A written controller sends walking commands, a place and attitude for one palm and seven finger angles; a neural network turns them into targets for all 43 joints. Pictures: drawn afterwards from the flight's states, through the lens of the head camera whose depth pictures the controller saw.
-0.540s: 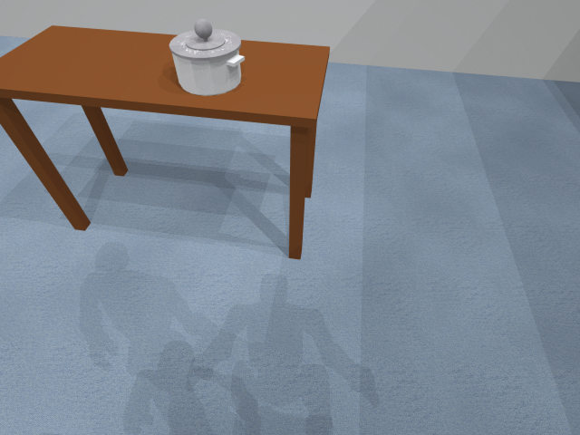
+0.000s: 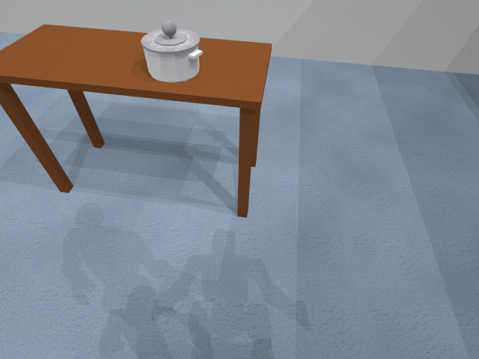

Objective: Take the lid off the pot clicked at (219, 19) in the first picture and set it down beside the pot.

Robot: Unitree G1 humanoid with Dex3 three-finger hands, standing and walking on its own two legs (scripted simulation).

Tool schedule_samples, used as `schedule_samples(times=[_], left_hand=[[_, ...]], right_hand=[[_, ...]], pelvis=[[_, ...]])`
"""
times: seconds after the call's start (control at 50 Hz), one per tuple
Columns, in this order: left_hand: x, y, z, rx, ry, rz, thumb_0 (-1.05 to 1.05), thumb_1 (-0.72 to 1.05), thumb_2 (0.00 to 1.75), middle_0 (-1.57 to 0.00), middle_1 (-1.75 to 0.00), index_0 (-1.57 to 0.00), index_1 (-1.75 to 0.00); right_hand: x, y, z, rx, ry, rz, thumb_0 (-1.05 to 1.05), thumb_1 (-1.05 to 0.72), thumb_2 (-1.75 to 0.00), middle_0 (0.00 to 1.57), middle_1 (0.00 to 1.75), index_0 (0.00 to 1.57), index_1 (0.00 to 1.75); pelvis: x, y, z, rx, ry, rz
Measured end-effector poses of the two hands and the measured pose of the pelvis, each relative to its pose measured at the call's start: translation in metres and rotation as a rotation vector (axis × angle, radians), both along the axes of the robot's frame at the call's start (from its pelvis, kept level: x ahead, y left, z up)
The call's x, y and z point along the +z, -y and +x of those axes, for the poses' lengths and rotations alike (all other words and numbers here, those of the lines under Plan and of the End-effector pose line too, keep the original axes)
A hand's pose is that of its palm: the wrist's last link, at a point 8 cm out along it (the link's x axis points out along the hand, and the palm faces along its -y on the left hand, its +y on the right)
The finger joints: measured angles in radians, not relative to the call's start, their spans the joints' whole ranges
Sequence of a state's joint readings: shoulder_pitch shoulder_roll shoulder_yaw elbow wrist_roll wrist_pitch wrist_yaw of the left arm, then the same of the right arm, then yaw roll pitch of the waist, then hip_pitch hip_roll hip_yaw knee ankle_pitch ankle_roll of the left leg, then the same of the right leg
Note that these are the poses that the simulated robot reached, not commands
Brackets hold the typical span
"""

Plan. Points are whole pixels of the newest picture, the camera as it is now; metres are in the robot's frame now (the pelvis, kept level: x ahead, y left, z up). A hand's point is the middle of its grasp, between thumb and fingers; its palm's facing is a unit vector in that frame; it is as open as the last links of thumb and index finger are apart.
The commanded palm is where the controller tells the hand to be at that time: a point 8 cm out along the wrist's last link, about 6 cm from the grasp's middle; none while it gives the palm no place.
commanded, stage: look at it before walking up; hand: left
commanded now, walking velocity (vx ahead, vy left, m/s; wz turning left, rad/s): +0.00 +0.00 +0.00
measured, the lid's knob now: (169, 28) +1.09 +0.31 +0.09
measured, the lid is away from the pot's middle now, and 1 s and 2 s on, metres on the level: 0.01 0.01 0.01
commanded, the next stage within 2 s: walk to a spot facing it in 0.10 s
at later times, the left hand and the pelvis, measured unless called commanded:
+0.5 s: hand out of the picture +0.05 +0.24 -0.18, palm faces +0.10 -0.96 -0.28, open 7.4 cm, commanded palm none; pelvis -0.01 +0.01 -0.01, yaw +8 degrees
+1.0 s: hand out of the picture +0.07 +0.24 -0.16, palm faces +0.39 -0.89 -0.25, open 7.4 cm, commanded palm none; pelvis +0.06 +0.01 -0.01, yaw +25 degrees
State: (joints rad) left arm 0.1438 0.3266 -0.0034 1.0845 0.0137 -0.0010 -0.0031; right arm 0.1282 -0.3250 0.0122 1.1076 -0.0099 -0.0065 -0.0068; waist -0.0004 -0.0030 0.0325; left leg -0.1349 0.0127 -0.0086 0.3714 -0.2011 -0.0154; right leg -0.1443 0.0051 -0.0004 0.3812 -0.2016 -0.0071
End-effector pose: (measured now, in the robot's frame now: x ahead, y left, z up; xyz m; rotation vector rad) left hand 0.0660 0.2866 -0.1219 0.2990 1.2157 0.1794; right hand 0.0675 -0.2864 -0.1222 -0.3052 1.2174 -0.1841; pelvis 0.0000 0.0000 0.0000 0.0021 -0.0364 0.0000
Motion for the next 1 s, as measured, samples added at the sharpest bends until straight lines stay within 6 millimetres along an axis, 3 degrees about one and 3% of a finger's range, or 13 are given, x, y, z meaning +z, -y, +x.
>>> schedule_samples(times=[0.34,0.48,0.6,0.74,0.88,1.0], left_hand=[[-0.002,-0.004,-0.006,0.035,-0.007,0.008,0.01,0.91,0.9,-0.2,-0.3,-0.2,-0.3],[-0.018,0.004,-0.027,0.11,0.013,-0.035,0.0,0.91,0.9,-0.2,-0.3,-0.2,-0.3],[-0.042,-0.005,-0.056,0.204,0.003,-0.09,0.0,0.91,0.9,-0.2,-0.3,-0.2,-0.3],[-0.025,-0.008,-0.073,0.277,-0.017,-0.12,0.01,0.91,0.9,-0.2,-0.3,-0.2,-0.3],[-0.009,-0.004,-0.055,0.341,0.036,-0.101,0.01,0.91,0.9,-0.2,-0.3,-0.2,-0.29],[-0.005,0.005,-0.021,0.394,0.158,-0.044,0.01,0.91,0.9,-0.2,-0.3,-0.2,-0.3]], right_hand=[[-0.005,-0.007,-0.001,0.016,-0.023,0.006,0.0,-0.91,-0.9,0.2,0.3,0.2,0.3],[-0.02,-0.034,-0.005,0.06,-0.081,0.044,0.0,-0.91,-0.9,0.2,0.3,0.2,0.3],[-0.027,-0.067,-0.005,0.124,-0.088,0.053,0.0,-0.91,-0.9,0.2,0.3,0.2,0.3],[-0.013,-0.088,-0.01,0.154,-0.117,0.075,0.0,-0.91,-0.9,0.2,0.3,0.2,0.3],[-0.012,-0.081,0.011,0.194,-0.154,0.085,0.0,-0.9,-0.9,0.2,0.3,0.21,0.3],[-0.032,-0.058,0.062,0.268,-0.182,0.081,0.0,-0.9,-0.9,0.2,0.3,0.2,0.3]], pelvis=[[-0.002,-0.003,-0.001,0.03,-0.009,0.0],[-0.013,-0.01,-0.009,0.115,-0.019,-0.017],[-0.026,-0.029,-0.014,0.203,-0.017,-0.012],[-0.008,-0.036,-0.003,0.261,-0.048,-0.024],[-0.001,-0.029,0.023,0.347,-0.059,-0.026],[-0.015,-0.011,0.058,0.436,-0.055,-0.004]])
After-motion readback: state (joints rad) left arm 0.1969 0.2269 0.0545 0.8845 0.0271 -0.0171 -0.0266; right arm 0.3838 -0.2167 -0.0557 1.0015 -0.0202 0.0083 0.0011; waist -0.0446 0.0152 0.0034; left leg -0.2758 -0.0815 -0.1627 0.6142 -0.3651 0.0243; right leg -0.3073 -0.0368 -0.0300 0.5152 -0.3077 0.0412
